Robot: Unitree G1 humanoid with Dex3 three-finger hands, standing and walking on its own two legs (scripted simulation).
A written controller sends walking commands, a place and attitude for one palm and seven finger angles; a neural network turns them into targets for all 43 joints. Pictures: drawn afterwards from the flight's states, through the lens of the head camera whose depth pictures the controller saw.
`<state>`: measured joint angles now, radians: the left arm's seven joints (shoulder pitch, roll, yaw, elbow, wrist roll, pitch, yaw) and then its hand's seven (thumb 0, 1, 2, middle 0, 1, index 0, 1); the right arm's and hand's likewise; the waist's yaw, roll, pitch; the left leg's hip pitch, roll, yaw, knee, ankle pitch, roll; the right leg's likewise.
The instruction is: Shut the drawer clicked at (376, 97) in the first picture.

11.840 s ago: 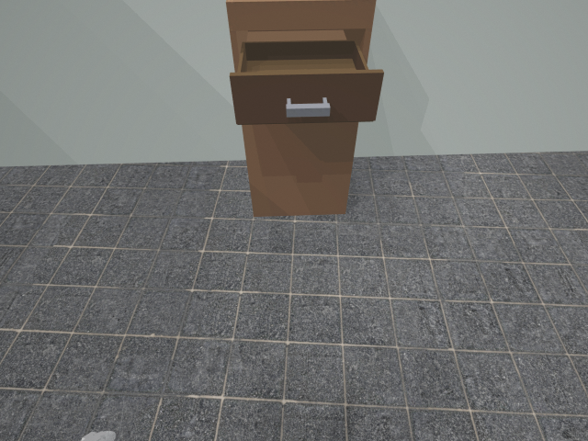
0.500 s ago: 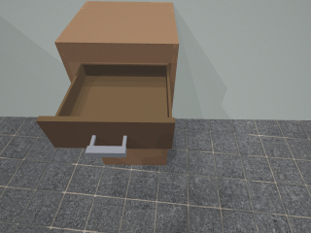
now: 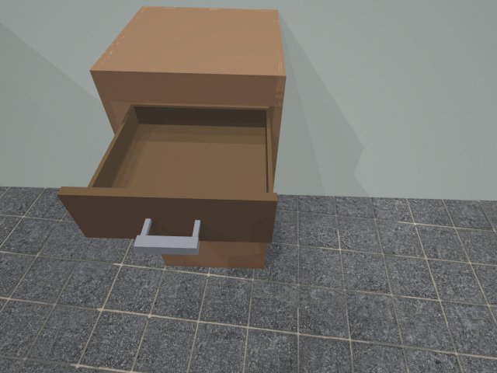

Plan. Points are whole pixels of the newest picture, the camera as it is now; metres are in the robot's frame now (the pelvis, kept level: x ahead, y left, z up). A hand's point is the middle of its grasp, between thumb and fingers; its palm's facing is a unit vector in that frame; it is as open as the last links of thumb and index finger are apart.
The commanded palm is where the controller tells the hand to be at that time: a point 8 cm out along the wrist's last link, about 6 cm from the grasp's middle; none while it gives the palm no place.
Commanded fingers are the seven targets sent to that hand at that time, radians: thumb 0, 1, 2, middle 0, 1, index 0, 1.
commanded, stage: look again from close up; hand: left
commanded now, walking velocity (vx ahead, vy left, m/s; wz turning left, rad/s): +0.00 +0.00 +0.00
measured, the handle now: (170, 234) +0.35 +0.18 -0.01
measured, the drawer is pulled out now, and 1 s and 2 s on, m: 0.30 0.30 0.30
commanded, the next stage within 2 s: shuffle to correct the standing spot in 0.10 s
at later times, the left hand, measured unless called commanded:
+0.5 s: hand out of the picture -0.02 +0.15 -0.18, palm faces +0.04 -0.99 -0.17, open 7.4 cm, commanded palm none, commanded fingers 0.00 0.90 0.90 -0.20 -0.30 -0.20 -0.30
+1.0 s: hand out of the picture +0.05 +0.15 -0.18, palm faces +0.05 -0.98 -0.22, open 7.3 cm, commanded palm none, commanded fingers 0.00 0.90 0.90 -0.20 -0.30 -0.20 -0.30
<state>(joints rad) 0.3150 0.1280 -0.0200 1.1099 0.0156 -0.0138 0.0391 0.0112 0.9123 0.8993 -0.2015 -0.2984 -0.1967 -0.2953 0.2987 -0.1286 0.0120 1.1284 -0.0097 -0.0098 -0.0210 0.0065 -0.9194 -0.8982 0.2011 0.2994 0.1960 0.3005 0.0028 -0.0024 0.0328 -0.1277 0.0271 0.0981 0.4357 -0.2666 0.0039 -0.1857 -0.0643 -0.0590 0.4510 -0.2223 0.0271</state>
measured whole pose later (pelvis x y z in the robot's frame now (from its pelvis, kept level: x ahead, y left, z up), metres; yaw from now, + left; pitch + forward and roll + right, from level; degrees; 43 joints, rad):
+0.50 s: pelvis +0.02 -0.01 -0.01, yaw +0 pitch -1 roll +0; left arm 0.39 0.13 0.00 1.10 0.02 -0.02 0.02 0.00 0.90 0.90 -0.20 -0.30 -0.20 -0.30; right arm 0.38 -0.12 0.00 1.14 -0.02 0.00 -0.02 0.00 -0.91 -0.90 0.20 0.30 0.20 0.30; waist 0.00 0.00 0.01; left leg -0.15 0.05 0.09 0.51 -0.34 -0.01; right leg -0.21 -0.05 -0.06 0.54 -0.31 0.00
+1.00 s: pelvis +0.05 -0.02 +0.00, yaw +0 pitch +0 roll +0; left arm 0.29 0.15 0.01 1.08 0.01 -0.02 0.05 0.02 0.92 0.90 -0.20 -0.30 -0.20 -0.30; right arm 0.25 -0.16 -0.01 1.10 -0.01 -0.01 -0.05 0.01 -0.93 -0.90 0.20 0.30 0.20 0.30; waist 0.01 0.00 0.04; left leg -0.08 0.06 0.09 0.43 -0.33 -0.04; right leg -0.17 -0.04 -0.07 0.50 -0.32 0.00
